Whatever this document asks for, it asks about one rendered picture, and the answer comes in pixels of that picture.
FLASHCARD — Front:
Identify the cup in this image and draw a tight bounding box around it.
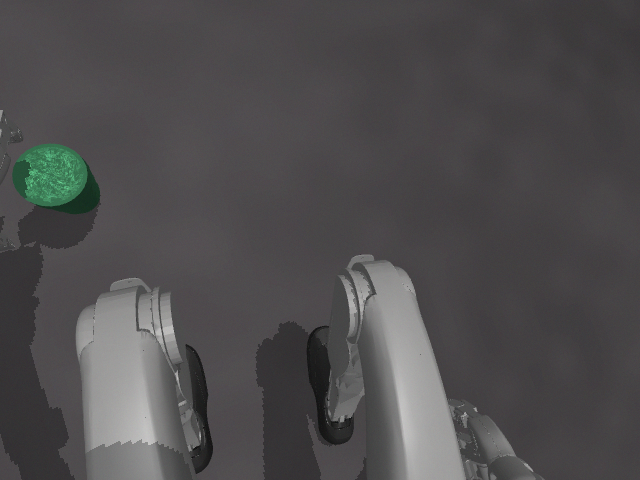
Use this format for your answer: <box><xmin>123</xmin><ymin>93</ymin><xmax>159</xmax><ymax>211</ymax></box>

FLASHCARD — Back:
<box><xmin>12</xmin><ymin>144</ymin><xmax>100</xmax><ymax>214</ymax></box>

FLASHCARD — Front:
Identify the right robot hand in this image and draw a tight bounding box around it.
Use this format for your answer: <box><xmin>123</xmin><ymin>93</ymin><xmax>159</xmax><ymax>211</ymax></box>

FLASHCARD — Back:
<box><xmin>447</xmin><ymin>398</ymin><xmax>517</xmax><ymax>480</ymax></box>

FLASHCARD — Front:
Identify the right robot arm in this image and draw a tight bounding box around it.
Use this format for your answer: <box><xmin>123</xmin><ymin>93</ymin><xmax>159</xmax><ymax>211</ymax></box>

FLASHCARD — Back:
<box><xmin>488</xmin><ymin>456</ymin><xmax>545</xmax><ymax>480</ymax></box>

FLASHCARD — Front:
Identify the left robot hand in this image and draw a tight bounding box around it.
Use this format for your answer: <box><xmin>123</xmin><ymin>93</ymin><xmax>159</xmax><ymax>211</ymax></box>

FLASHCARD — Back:
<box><xmin>0</xmin><ymin>110</ymin><xmax>24</xmax><ymax>251</ymax></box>

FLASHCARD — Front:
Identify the right robot foot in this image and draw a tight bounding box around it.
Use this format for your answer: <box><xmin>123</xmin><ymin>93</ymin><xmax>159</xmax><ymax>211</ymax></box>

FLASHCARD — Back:
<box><xmin>307</xmin><ymin>326</ymin><xmax>354</xmax><ymax>445</ymax></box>

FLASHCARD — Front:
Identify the left robot foot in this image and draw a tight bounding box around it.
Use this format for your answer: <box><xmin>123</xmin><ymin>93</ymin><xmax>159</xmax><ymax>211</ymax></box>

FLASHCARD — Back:
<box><xmin>185</xmin><ymin>344</ymin><xmax>213</xmax><ymax>474</ymax></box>

